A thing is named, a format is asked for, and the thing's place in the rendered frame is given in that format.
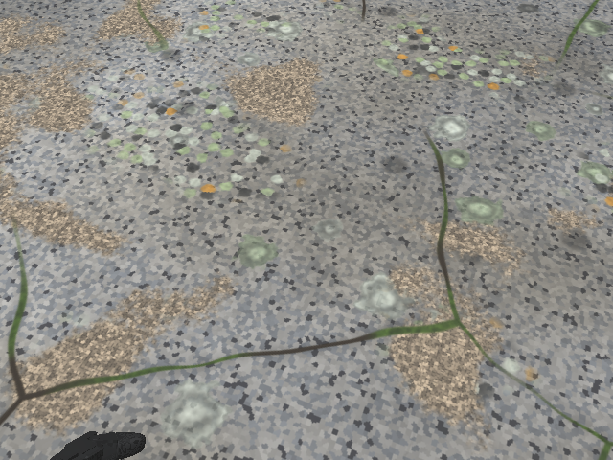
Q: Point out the robot left hand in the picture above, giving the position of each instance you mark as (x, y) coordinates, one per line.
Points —
(109, 446)

